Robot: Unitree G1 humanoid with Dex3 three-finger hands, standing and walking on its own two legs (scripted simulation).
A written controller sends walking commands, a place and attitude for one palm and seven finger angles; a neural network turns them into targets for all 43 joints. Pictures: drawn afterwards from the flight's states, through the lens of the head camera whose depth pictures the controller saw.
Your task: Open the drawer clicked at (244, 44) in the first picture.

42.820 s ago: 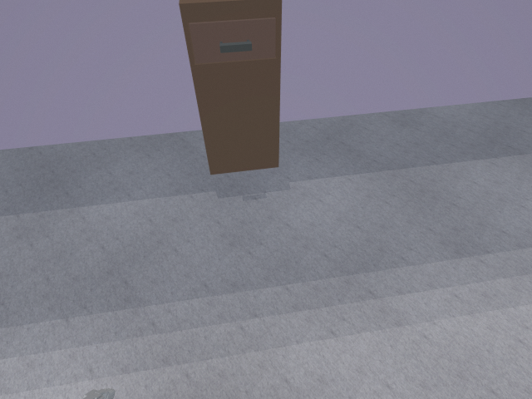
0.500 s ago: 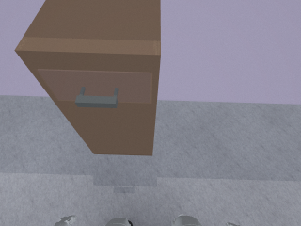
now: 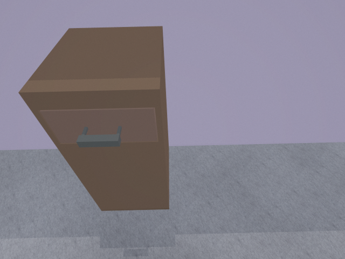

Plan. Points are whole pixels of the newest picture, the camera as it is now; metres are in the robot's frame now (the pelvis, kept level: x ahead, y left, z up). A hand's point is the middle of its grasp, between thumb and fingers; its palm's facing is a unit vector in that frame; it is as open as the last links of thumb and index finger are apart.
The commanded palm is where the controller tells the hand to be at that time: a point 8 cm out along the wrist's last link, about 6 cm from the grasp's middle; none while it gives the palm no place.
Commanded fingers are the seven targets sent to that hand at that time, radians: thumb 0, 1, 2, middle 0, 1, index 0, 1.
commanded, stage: look again from close up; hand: left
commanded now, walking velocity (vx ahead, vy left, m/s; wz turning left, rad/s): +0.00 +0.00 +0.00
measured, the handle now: (101, 135) +0.49 +0.27 -0.04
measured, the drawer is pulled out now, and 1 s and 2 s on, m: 0.00 0.00 0.00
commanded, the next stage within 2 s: shuffle to correct the standing spot in 0.42 s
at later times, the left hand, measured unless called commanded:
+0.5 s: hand out of the picture +0.03 +0.15 -0.17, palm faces +0.02 -0.98 -0.19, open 7.3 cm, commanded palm none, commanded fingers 0.00 0.90 0.90 -0.20 -0.30 -0.20 -0.30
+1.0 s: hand out of the picture +0.03 +0.24 -0.18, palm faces +0.08 -0.96 -0.26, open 7.3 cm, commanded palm none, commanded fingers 0.00 0.90 0.90 -0.20 -0.30 -0.20 -0.30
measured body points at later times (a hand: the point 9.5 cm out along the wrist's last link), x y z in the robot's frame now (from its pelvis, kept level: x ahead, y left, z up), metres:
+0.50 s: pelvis +0.03 -0.01 +0.00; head +0.04 -0.02 +0.45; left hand +0.03 +0.20 -0.15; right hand +0.03 -0.23 -0.16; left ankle +0.01 +0.12 -0.73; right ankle +0.00 -0.10 -0.73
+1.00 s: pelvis +0.00 +0.04 -0.01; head +0.02 +0.04 +0.44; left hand +0.02 +0.29 -0.16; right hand +0.06 -0.21 -0.15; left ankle +0.02 +0.14 -0.74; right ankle -0.03 -0.09 -0.70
